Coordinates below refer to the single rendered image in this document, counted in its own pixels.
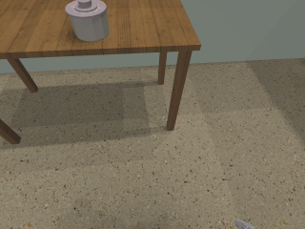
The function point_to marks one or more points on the pot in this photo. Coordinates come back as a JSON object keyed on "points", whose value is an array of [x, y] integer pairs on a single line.
{"points": [[91, 29]]}

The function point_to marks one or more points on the table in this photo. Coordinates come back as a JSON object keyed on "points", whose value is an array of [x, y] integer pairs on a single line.
{"points": [[42, 28]]}

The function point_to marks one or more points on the lid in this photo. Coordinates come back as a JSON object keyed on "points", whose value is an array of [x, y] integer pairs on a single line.
{"points": [[96, 8]]}

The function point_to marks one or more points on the robot right hand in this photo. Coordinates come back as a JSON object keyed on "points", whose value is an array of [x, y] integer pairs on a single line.
{"points": [[242, 224]]}

